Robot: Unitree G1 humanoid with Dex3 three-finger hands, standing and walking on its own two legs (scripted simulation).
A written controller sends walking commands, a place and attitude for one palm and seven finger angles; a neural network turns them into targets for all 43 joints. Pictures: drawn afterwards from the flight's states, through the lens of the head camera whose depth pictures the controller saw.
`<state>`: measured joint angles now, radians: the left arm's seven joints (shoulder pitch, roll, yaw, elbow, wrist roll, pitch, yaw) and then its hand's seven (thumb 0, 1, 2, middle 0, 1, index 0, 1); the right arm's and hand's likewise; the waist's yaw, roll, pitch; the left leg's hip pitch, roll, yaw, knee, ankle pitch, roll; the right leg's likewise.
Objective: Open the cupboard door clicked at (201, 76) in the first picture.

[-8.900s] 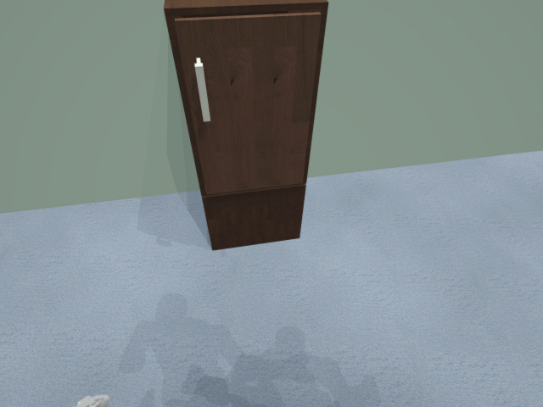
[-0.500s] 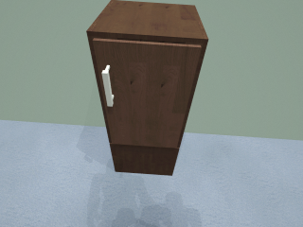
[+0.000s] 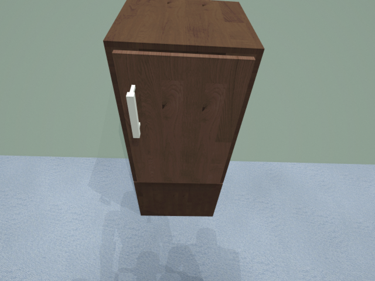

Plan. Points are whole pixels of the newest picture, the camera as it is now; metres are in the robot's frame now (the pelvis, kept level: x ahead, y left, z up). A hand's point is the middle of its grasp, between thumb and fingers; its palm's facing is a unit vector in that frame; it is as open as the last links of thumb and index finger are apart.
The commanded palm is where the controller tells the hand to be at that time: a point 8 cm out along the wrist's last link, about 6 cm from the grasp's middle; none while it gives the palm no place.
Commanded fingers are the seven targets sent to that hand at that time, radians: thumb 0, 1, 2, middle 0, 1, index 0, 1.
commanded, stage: come to a stop and stand still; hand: left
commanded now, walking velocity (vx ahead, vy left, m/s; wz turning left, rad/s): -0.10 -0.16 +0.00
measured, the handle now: (134, 112) +0.56 +0.18 +0.03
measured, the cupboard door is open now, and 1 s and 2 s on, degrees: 0 0 0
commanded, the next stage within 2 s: look again from close up in 1.28 s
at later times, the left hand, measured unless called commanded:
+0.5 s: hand out of the picture +0.04 +0.14 -0.18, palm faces +0.05 -0.97 -0.22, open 7.2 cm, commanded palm none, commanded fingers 0.00 0.90 0.90 -0.20 -0.30 -0.20 -0.30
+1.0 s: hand out of the picture -0.02 +0.13 -0.18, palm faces +0.09 -0.97 -0.22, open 7.4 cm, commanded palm none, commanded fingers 0.00 0.90 0.90 -0.20 -0.30 -0.20 -0.30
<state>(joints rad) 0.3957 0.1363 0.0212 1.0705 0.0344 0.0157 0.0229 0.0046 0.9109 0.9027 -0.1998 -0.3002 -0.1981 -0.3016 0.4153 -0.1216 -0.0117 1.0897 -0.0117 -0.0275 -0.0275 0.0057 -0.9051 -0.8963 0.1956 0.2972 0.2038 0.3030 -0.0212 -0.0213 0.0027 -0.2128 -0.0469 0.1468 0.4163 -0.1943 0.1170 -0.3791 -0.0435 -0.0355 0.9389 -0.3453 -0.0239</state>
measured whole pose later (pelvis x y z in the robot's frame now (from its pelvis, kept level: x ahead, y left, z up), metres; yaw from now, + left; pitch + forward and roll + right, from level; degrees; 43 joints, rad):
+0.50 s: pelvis +0.00 -0.03 -0.01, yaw +0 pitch -2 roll +0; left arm 0.27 0.15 0.03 1.00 0.03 0.02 0.05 0.00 0.94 0.90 -0.20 -0.30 -0.20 -0.30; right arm 0.30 -0.14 -0.04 1.06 -0.01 0.03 -0.01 0.01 -0.92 -0.90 0.20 0.30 0.20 0.30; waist -0.01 0.00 0.03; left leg -0.26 -0.01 0.14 0.54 -0.25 0.06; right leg -0.28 -0.07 -0.04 0.54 -0.22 0.03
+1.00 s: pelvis +0.00 -0.05 -0.01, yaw +3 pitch -1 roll +0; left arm 0.39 0.17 0.01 0.99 0.04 0.01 0.04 0.00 0.91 0.90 -0.20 -0.30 -0.20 -0.30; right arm 0.30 -0.18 -0.03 0.96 -0.02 0.02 -0.01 0.01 -0.90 -0.90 0.20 0.30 0.21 0.30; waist 0.01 0.01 -0.02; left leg -0.30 0.01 0.07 0.58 -0.27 0.03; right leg -0.29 -0.06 -0.10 0.56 -0.25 0.01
